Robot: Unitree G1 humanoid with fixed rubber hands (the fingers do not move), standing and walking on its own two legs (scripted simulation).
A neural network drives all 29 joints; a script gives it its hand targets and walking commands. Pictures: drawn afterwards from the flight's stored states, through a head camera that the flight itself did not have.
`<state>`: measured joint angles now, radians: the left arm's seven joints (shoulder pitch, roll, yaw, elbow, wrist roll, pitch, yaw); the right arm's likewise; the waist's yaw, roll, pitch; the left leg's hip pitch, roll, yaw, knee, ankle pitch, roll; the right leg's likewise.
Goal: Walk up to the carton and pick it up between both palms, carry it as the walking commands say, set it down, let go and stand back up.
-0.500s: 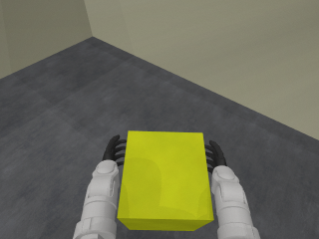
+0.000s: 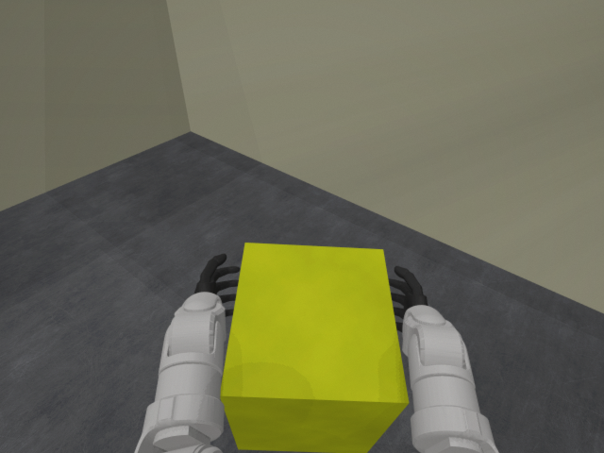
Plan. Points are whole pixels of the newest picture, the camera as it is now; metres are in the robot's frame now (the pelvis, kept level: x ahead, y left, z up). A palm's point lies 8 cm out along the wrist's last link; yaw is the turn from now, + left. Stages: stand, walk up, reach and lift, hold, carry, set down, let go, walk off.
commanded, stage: reach and lift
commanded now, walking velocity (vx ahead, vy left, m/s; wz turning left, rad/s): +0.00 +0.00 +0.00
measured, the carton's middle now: (308, 352) +0.29 +0.02 -0.02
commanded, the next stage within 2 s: hold in 1.18 s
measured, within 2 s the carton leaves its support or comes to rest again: neither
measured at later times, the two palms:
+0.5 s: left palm (220, 302) +0.31 +0.14 +0.07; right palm (430, 324) +0.30 -0.15 +0.06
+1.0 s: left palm (222, 305) +0.30 +0.14 +0.07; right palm (434, 330) +0.29 -0.15 +0.06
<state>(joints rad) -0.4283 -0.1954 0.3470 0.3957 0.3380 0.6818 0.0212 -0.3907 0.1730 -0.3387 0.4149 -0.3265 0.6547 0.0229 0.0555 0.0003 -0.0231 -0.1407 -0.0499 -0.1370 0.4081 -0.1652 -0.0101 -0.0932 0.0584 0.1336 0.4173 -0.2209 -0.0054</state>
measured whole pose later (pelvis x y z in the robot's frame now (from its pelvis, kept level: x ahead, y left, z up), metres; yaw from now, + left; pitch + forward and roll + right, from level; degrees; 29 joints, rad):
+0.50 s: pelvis +0.01 +0.00 +0.00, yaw +0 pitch -8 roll +0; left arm -0.39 -0.19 0.29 0.36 0.32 0.74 0.03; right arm -0.34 0.17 -0.31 0.34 -0.33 0.74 0.03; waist 0.01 0.00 0.00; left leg -0.06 -0.05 -0.12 0.36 -0.15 0.00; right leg -0.02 0.05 0.13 0.37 -0.21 0.00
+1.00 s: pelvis +0.00 +0.00 +0.00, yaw +0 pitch -9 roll +0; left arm -0.37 -0.18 0.26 0.35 0.31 0.75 0.03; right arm -0.32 0.17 -0.29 0.31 -0.32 0.76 0.03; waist 0.00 -0.01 0.00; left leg -0.05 -0.05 -0.12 0.36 -0.15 0.00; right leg 0.00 0.05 0.13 0.37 -0.21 0.00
